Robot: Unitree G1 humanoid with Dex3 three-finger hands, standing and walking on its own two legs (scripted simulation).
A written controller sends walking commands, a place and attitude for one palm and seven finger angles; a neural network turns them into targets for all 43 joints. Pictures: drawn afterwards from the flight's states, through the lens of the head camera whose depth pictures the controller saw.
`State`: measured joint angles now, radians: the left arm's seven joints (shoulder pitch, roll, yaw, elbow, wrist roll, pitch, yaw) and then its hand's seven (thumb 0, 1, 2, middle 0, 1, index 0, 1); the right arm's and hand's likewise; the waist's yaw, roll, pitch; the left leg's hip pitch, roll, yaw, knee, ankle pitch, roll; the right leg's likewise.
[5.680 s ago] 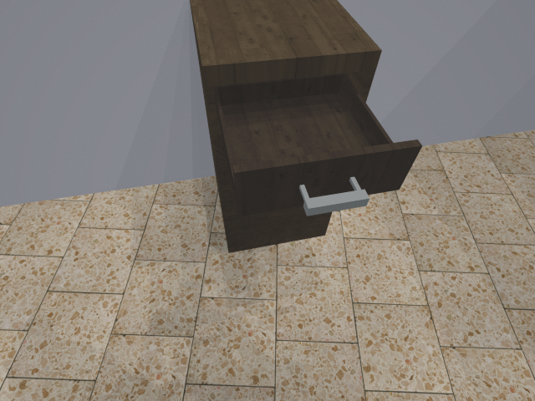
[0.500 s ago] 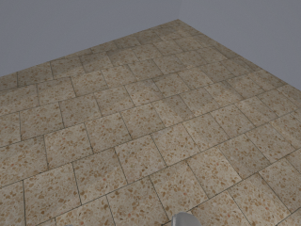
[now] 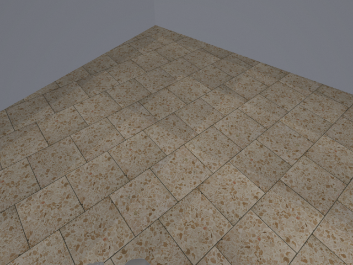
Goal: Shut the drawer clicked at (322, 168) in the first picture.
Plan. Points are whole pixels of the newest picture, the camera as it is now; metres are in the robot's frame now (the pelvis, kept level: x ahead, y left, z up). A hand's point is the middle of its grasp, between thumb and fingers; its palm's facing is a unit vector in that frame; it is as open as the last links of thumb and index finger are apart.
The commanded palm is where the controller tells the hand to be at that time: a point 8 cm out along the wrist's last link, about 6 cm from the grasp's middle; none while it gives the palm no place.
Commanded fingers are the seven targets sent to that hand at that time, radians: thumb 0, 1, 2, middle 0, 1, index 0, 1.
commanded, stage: turn to face it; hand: left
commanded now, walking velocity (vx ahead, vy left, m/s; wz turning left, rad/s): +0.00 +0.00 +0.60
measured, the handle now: out of the picture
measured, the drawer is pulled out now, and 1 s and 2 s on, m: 0.29 0.29 0.29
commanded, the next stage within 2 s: none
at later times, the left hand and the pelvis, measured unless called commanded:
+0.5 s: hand out of the picture -0.01 +0.23 -0.16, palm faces +0.28 -0.92 -0.27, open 7.4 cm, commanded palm none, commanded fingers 0.00 0.90 0.90 -0.20 -0.30 -0.20 -0.30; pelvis -0.05 +0.00 +0.00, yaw +15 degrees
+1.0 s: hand out of the picture -0.19 +0.15 -0.17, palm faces +0.59 -0.77 -0.23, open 7.4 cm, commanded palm none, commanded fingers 0.00 0.90 0.90 -0.20 -0.30 -0.20 -0.30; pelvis -0.12 -0.04 +0.00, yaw +36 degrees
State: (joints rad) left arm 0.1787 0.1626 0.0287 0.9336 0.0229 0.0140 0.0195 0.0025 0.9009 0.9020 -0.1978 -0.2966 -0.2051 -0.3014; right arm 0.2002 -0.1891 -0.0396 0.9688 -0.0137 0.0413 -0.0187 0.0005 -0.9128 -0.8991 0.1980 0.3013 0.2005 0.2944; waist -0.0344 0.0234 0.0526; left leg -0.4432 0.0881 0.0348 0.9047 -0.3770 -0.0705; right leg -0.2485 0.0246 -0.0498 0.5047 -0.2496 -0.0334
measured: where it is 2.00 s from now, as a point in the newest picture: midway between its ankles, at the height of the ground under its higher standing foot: outside the picture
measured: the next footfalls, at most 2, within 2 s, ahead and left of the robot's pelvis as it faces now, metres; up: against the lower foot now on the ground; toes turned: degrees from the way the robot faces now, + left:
left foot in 0.06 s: +0.06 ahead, +0.12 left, +0.00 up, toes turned +8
right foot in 0.60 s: -0.01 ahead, -0.13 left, +0.00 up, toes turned +19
